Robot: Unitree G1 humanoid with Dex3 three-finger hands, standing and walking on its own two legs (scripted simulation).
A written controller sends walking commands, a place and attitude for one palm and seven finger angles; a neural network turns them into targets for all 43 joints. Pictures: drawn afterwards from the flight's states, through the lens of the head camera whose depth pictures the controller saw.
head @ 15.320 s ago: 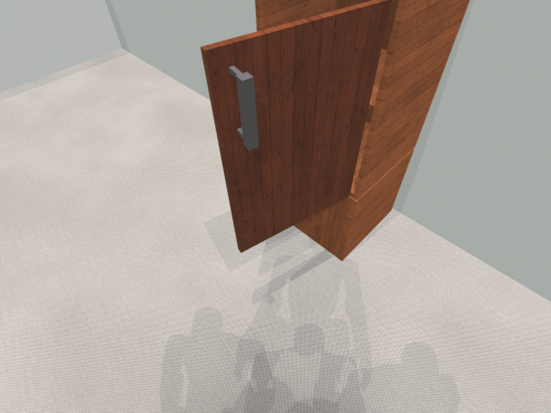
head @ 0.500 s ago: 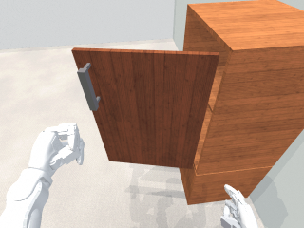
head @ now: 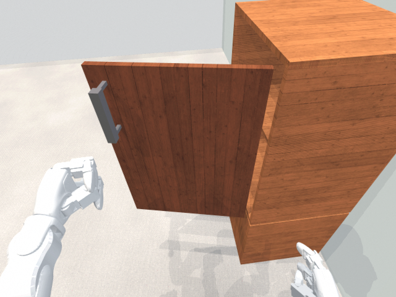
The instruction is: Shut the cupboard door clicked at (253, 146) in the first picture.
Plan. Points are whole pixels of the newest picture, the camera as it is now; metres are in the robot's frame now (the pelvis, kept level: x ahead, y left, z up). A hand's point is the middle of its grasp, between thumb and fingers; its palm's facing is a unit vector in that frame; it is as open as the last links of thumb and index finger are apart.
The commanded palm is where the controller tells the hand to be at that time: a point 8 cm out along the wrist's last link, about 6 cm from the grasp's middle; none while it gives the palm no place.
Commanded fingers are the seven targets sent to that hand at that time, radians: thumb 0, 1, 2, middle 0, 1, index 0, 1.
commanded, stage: bring the fist close to the handle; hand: left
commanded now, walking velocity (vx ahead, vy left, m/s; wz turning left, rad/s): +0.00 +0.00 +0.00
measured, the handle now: (108, 112) +0.48 +0.27 +0.14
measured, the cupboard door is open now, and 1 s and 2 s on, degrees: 77 76 72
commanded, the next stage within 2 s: push the door shut along its arc in 1.24 s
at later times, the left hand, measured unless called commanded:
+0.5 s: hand (100, 155) +0.33 +0.23 +0.15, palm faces +0.05 -1.00 -0.06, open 3.1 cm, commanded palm +0.31 +0.27 +0.15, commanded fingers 0.00 0.90 0.90 -1.30 -1.50 -1.30 -1.50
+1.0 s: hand (109, 130) +0.40 +0.24 +0.15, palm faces +0.03 -1.00 -0.03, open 3.1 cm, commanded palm +0.36 +0.29 +0.15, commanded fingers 0.00 0.90 0.90 -1.30 -1.50 -1.30 -1.50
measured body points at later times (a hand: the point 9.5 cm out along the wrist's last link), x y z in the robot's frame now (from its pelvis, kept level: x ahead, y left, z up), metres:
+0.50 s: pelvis +0.01 +0.01 +0.00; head +0.00 -0.01 +0.45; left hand +0.32 +0.28 +0.15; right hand +0.18 -0.23 -0.08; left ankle +0.00 +0.11 -0.73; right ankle +0.01 -0.07 -0.73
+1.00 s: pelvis +0.02 +0.02 +0.00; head +0.03 +0.01 +0.45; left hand +0.39 +0.29 +0.15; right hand +0.13 -0.24 -0.10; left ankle +0.00 +0.11 -0.73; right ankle +0.01 -0.07 -0.73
